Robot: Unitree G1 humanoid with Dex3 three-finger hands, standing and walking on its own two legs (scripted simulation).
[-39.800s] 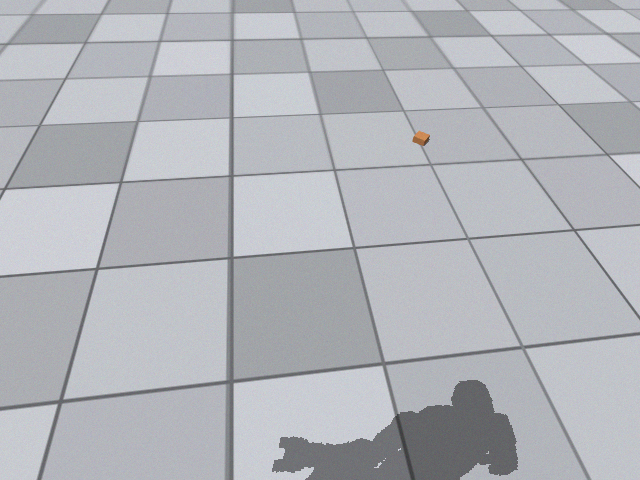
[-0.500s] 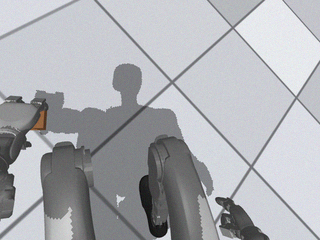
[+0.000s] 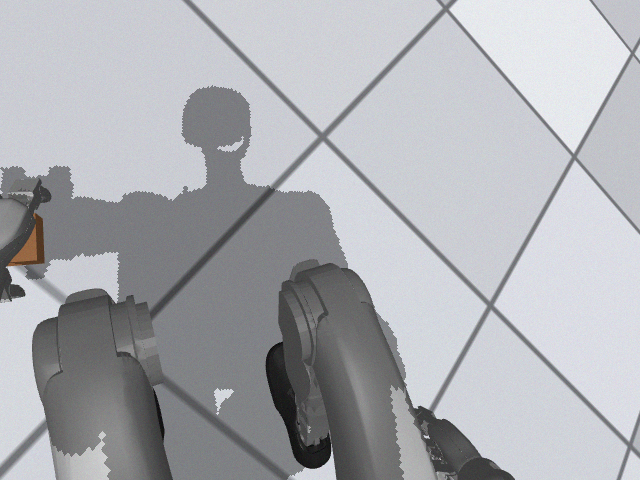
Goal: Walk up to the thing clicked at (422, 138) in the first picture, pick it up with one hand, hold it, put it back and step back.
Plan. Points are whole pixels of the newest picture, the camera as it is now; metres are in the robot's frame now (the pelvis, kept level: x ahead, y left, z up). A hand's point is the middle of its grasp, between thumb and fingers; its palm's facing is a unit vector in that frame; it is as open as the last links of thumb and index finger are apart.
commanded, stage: rest palm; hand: left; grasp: from above
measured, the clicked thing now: (11, 240) +0.41 +0.30 -0.28
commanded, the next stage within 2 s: close in 1.70 s
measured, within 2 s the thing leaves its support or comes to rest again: neither
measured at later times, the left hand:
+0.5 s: hand (4, 255) +0.38 +0.29 -0.24, palm faces -0.50 -0.10 -0.86, open 14.1 cm
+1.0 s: hand (16, 254) +0.39 +0.29 -0.25, palm faces -0.45 -0.07 -0.89, open 14.3 cm
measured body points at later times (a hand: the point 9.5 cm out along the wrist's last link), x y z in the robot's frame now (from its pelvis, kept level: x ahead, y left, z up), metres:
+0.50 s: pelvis +0.00 +0.00 +0.00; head +0.24 +0.11 +0.36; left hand +0.41 +0.30 -0.19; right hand +0.08 -0.26 -0.09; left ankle +0.07 +0.14 -0.26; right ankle +0.09 -0.11 -0.26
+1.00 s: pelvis +0.00 +0.01 +0.00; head +0.25 +0.12 +0.36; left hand +0.41 +0.29 -0.20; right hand +0.10 -0.26 -0.08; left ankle +0.07 +0.14 -0.26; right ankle +0.09 -0.11 -0.26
